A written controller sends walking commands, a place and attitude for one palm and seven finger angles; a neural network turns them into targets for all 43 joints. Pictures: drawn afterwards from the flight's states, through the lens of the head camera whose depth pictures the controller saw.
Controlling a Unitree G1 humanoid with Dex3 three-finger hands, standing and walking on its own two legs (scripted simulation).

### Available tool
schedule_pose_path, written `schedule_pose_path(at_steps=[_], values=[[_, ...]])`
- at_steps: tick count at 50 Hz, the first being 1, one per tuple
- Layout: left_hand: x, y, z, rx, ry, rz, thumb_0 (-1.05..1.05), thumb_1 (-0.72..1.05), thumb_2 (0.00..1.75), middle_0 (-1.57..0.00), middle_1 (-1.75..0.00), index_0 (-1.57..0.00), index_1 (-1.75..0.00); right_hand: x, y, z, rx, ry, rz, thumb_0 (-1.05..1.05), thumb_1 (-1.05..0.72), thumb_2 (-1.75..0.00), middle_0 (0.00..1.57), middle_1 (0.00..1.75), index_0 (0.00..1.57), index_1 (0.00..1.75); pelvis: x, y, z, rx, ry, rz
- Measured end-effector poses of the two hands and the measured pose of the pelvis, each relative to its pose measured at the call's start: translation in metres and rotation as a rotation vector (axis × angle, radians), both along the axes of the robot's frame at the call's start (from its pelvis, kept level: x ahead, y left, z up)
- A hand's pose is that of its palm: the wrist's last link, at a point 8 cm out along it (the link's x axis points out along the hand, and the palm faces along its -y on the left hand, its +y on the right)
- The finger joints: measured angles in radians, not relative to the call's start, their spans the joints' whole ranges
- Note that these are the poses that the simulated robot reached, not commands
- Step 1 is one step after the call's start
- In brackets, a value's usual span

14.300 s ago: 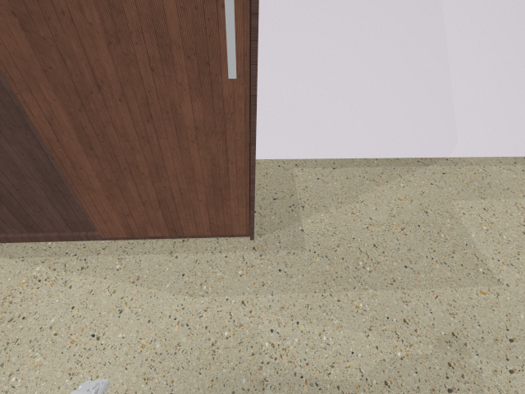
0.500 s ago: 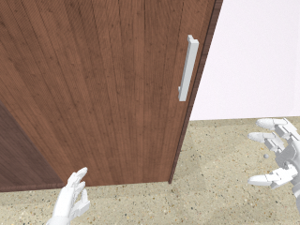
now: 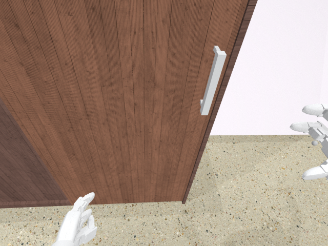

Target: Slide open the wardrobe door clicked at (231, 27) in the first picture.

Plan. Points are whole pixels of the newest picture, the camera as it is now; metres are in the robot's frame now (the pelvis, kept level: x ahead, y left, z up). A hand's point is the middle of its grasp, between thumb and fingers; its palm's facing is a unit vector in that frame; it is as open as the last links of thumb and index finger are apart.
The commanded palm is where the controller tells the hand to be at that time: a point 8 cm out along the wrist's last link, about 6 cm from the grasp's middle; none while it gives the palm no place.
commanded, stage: raise the hand with hooked fingers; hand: right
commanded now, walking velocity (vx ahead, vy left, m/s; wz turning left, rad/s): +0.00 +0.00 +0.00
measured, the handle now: (209, 82) +0.51 -0.12 +0.16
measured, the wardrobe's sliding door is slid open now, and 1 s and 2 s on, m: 0.00 0.00 0.00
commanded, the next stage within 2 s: move the hooked fingers beside the handle in 0.36 s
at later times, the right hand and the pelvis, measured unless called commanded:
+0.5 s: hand (312, 149) +0.27 -0.28 +0.18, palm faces +0.03 +0.99 -0.10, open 13.9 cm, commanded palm +0.24 -0.31 +0.19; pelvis -0.01 +0.00 +0.00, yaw +0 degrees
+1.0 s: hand (285, 129) +0.33 -0.25 +0.17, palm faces +0.00 +1.00 -0.05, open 13.9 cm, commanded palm +0.30 -0.29 +0.18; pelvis +0.00 +0.01 +0.00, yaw +1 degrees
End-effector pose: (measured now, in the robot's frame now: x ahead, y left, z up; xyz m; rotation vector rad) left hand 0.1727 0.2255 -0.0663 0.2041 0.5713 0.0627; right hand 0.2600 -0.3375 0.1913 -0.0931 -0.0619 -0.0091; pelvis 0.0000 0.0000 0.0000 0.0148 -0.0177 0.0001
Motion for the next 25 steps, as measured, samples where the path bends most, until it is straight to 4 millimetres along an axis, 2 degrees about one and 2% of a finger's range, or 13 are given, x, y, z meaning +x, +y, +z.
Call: schedule_pose_path(at_steps=[6,25], values=[[-0.003,0.006,0.003,0.008,-0.008,0.019,0.02,0.91,0.9,-0.21,-0.3,-0.2,-0.3,-0.004,0.01,-0.009,0.008,0.014,0.008,-0.01,0.5,-0.3,0.3,1.2,0.31,1.2,-0.001,0.0,0.0,-0.002,-0.003,0.008],[0.001,-0.006,0.003,-0.018,-0.025,-0.009,0.01,0.9,0.9,-0.21,-0.3,-0.2,-0.3,-0.013,0.008,-0.004,-0.006,0.008,-0.018,-0.02,0.5,-0.3,0.3,1.2,0.31,1.2,-0.006,0.003,0.001,-0.004,-0.018,-0.003]])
